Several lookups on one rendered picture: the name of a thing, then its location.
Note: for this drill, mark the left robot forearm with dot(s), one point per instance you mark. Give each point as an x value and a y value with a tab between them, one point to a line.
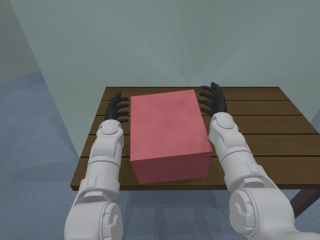
101	180

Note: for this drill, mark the robot left upper arm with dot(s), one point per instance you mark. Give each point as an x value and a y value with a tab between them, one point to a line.
94	221

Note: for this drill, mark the robot right hand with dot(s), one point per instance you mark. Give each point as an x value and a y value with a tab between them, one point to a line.
218	103

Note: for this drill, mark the robot left hand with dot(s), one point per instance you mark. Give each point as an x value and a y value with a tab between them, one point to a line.
111	111

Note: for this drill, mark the carton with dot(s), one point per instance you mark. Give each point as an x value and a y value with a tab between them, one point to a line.
168	137

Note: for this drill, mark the table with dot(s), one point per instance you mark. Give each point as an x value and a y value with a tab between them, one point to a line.
278	135

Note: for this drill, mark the right robot forearm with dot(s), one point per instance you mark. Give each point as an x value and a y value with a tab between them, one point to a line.
236	159

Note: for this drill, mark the robot right upper arm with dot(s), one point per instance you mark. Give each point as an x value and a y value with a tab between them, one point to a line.
264	214

